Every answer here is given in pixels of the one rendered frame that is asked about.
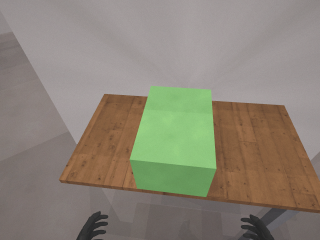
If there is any left robot hand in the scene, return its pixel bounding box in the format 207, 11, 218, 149
76, 211, 109, 240

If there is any right robot hand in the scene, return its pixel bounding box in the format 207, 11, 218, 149
240, 214, 275, 240

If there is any table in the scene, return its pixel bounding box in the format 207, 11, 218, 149
59, 94, 320, 240

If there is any carton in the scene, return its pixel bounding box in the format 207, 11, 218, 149
129, 86, 217, 197

